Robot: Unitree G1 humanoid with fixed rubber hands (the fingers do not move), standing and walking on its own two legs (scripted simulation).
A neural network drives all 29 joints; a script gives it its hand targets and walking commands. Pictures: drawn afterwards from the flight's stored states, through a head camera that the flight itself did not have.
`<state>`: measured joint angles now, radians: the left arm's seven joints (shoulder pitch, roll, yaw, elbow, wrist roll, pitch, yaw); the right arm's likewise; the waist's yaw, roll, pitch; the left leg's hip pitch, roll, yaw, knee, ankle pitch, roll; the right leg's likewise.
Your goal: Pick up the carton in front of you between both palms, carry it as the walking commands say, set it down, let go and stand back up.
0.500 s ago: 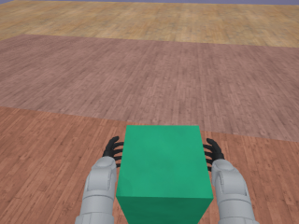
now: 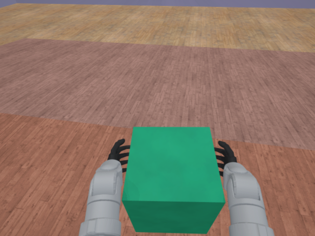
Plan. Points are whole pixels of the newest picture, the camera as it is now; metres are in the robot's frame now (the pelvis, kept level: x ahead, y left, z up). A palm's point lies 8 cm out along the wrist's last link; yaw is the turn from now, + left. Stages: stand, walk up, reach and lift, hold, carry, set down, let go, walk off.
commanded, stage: hold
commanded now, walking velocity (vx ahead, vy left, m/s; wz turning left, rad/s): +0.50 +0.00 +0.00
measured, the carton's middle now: (171, 181) +0.29 +0.00 -0.02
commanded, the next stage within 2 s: carry in 0.02 s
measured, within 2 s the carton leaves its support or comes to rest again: neither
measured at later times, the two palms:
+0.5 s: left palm (122, 131) +0.41 +0.15 +0.06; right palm (221, 130) +0.41 -0.15 +0.07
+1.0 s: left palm (141, 83) +0.67 +0.11 +0.07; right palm (214, 80) +0.70 -0.18 +0.07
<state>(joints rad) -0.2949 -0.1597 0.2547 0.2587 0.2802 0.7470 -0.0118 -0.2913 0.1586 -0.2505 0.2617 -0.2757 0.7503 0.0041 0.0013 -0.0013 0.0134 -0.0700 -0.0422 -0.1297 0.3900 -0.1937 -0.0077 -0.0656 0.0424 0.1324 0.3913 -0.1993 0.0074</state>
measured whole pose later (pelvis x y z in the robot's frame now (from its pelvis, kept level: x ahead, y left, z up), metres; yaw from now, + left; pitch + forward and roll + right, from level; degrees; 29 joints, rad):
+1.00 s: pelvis +0.42 -0.06 +0.00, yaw +3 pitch +4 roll +0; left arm -0.16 -0.13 0.12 -0.31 0.11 1.20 0.09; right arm -0.17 0.13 -0.12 -0.30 -0.11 1.21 -0.09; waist 0.03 -0.01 -0.07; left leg -0.50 0.08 0.08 1.08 -0.30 0.02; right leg -0.27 0.01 -0.24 0.39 -0.21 -0.10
